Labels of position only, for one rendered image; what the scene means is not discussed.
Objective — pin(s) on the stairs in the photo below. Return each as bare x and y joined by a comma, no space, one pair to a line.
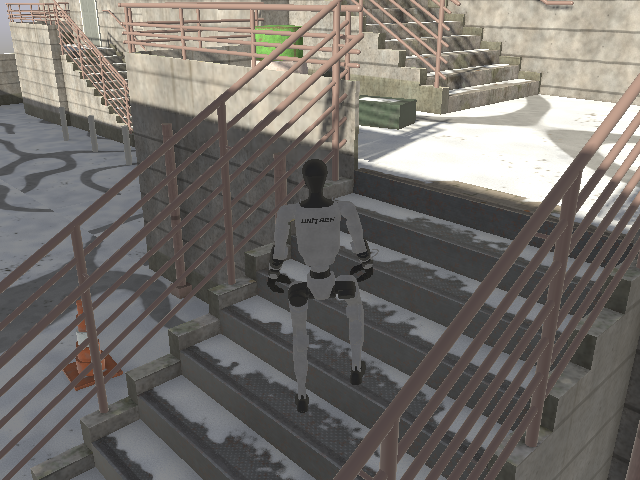
231,415
117,63
474,76

